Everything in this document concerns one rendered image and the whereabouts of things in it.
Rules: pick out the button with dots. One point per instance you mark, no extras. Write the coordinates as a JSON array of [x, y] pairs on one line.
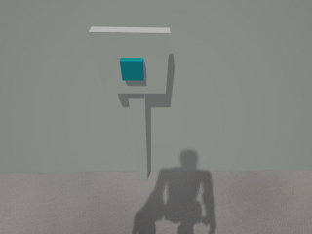
[[132, 69]]

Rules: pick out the panel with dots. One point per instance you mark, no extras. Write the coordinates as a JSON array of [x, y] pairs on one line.
[[110, 44]]

